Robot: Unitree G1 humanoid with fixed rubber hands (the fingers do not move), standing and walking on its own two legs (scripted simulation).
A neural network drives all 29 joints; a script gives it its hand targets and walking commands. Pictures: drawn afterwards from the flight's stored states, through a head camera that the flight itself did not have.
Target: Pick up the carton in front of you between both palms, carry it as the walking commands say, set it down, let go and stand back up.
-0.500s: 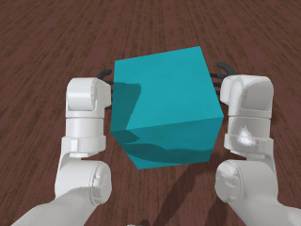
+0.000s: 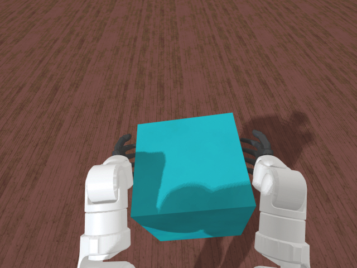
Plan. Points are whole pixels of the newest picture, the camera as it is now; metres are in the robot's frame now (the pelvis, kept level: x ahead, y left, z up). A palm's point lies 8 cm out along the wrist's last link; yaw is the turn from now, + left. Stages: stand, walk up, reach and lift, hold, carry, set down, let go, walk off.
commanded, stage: carry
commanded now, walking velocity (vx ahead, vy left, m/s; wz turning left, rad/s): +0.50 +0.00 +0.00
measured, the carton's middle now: (192, 183) +0.32 -0.01 +0.01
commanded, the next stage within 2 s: none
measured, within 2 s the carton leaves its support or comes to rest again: neither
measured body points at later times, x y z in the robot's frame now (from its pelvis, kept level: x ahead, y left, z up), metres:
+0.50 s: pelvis +0.32 +0.04 +0.00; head +0.28 +0.05 +0.45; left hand +0.61 +0.19 +0.08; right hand +0.61 -0.11 +0.09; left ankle +0.40 +0.13 -0.73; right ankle +0.15 -0.08 -0.66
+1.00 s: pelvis +0.63 -0.01 +0.01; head +0.62 -0.02 +0.46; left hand +0.92 +0.15 +0.09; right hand +0.93 -0.15 +0.08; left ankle +0.49 +0.10 -0.64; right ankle +0.69 -0.09 -0.73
